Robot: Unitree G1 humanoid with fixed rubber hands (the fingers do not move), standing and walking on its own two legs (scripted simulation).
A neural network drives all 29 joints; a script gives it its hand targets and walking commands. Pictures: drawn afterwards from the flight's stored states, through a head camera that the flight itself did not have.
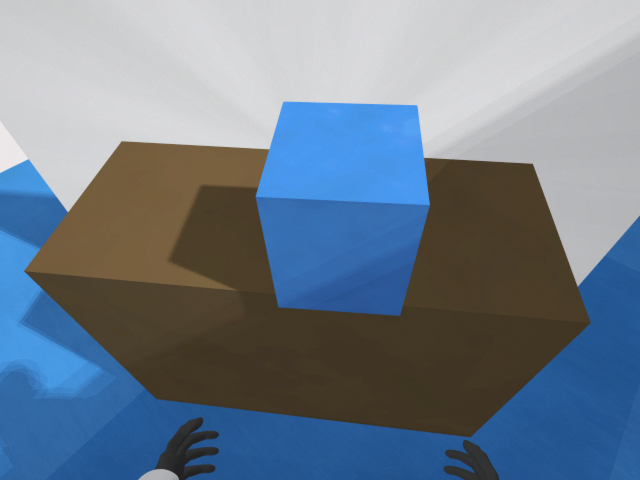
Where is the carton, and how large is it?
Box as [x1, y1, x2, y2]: [256, 102, 429, 315]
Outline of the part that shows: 283,102 256,194 256,200 278,306 399,315 429,206 417,106 389,104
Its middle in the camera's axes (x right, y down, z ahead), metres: +0.04 -0.05 +0.61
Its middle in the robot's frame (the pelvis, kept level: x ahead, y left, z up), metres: +0.50 +0.00 +0.04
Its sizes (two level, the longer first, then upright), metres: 0.210 0.200 0.250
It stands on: a pedestal, 0.70 m high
